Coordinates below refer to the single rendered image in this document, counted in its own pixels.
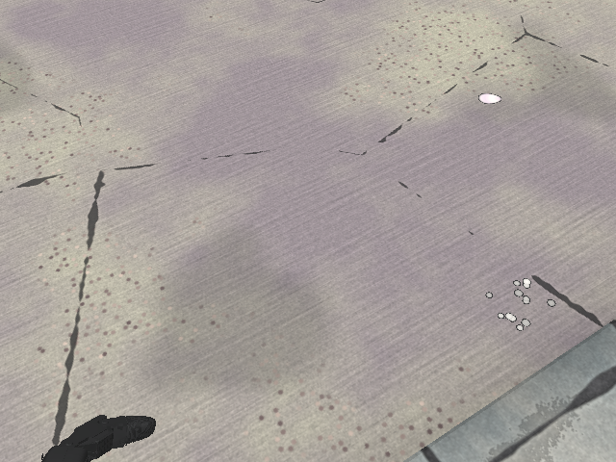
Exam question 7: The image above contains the robot left hand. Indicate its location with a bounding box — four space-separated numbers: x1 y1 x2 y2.
41 415 156 462

